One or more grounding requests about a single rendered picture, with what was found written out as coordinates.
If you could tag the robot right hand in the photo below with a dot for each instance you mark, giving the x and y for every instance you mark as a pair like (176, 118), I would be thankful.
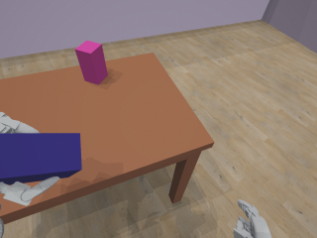
(256, 228)

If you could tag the robot left hand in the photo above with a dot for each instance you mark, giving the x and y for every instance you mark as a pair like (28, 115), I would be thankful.
(19, 192)

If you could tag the table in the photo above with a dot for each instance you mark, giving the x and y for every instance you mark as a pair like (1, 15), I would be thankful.
(136, 121)

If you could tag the sponge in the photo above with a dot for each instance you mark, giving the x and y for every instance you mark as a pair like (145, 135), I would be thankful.
(30, 157)

